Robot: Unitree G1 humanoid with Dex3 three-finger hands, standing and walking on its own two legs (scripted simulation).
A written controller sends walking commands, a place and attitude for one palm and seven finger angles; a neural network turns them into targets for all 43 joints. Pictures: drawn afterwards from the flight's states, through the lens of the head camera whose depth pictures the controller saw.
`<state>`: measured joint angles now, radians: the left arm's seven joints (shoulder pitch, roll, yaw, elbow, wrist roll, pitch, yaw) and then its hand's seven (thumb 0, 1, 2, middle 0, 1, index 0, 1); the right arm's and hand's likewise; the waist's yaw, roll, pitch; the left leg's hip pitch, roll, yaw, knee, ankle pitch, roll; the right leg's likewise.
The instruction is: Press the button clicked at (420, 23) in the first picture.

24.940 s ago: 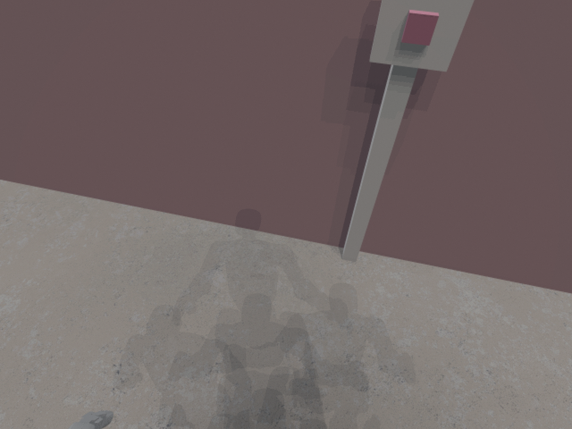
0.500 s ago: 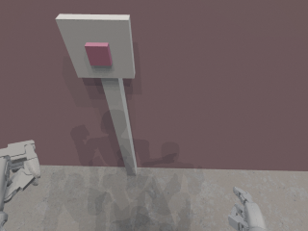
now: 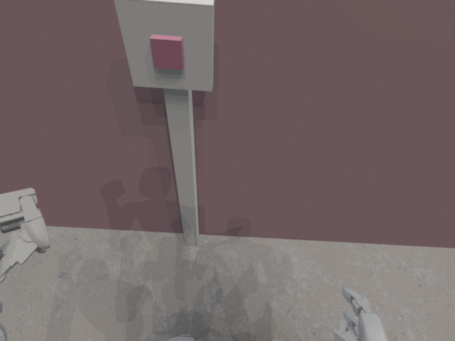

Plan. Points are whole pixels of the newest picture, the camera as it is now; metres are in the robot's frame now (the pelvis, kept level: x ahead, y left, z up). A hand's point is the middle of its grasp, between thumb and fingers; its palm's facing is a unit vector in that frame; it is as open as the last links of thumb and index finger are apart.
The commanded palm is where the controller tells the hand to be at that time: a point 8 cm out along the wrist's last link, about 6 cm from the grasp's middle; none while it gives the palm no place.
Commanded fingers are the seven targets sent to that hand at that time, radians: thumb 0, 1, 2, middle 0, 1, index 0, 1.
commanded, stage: step back with the hand held close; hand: left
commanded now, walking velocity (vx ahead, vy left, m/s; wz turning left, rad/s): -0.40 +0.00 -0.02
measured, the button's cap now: (168, 51) +0.60 +0.16 +0.20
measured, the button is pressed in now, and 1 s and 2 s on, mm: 0 0 0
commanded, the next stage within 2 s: stop stepping back and stand still in 0.44 s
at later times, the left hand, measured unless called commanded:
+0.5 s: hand out of the picture +0.10 +0.27 +0.19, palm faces +0.42 -0.82 -0.39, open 3.1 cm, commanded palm +0.03 +0.30 +0.19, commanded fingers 0.00 0.90 0.90 -1.30 -1.50 -1.30 -1.50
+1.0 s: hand out of the picture -0.02 +0.27 +0.19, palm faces +0.30 -0.84 -0.45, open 3.1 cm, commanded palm -0.06 +0.32 +0.19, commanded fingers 0.00 0.90 0.90 -1.30 -1.50 -1.30 -1.50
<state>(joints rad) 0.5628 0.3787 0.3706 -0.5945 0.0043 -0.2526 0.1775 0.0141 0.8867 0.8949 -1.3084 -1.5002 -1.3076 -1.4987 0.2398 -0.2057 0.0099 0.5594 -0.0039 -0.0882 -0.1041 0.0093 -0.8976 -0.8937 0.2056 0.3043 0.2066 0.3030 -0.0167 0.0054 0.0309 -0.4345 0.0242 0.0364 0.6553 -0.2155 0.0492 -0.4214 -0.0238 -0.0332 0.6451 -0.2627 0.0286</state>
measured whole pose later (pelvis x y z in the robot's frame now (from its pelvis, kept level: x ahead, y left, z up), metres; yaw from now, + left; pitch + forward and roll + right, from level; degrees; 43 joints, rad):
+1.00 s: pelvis -0.20 +0.05 +0.02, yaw -2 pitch +0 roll +0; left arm 0.68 0.45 0.36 -0.67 -0.02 -0.16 0.15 0.02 0.89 0.90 -1.31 -1.50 -1.31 -1.50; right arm 0.29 -0.15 0.04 0.58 -0.02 -0.12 -0.06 0.01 -0.89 -0.89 0.21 0.30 0.21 0.30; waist -0.02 -0.07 -0.06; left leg -0.44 -0.01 0.06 0.56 -0.30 0.00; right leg -0.20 0.04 -0.06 0.46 -0.45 -0.09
